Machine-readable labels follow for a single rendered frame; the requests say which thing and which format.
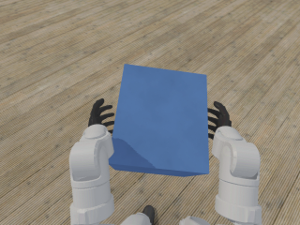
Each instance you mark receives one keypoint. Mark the robot right hand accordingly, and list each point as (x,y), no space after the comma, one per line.
(223,118)

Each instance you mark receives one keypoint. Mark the robot left thigh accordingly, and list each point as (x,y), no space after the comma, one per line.
(136,219)

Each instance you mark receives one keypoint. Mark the robot left foot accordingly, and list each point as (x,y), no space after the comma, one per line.
(150,212)

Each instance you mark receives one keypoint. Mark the carton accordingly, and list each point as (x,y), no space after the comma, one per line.
(161,122)

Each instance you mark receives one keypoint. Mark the robot left hand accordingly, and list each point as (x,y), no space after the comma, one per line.
(95,115)

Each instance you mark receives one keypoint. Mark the right robot forearm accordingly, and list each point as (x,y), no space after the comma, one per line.
(239,177)

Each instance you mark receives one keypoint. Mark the left robot forearm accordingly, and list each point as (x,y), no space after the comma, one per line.
(90,177)

